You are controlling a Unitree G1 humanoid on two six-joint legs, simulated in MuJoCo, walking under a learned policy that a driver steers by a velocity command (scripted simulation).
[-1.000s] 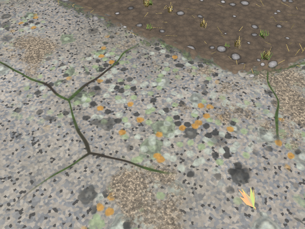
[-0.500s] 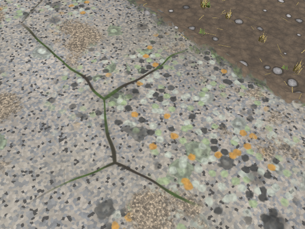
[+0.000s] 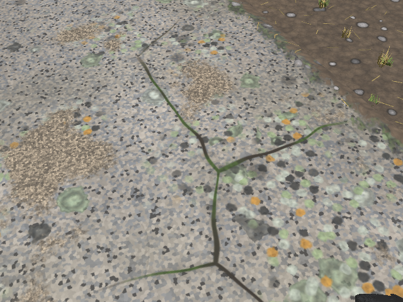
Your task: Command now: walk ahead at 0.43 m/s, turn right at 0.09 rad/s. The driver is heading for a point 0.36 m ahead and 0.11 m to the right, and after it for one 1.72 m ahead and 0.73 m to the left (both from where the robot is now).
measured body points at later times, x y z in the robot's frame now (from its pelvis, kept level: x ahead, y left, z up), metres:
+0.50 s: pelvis +0.24 -0.03 -0.02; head +0.28 -0.04 +0.42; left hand +0.52 +0.14 -0.09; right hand +0.15 -0.30 -0.15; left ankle +0.06 +0.12 -0.73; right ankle +0.36 -0.16 -0.74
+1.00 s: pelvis +0.51 -0.05 -0.02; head +0.55 -0.03 +0.43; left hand +0.54 +0.24 -0.15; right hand +0.71 -0.28 -0.11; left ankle +0.66 +0.06 -0.73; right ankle +0.36 -0.16 -0.74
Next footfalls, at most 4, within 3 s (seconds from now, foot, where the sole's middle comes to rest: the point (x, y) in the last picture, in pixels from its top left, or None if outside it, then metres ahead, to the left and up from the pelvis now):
0.02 left None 0.10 0.12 -0.78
0.50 right None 0.40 -0.17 -0.78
1.04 left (217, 246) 0.70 0.06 -0.78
1.52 right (254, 174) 1.03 -0.06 -0.78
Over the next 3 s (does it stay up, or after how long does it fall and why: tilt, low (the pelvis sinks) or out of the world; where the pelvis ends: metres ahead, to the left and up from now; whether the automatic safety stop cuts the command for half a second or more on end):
stays up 1.19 0.32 0.00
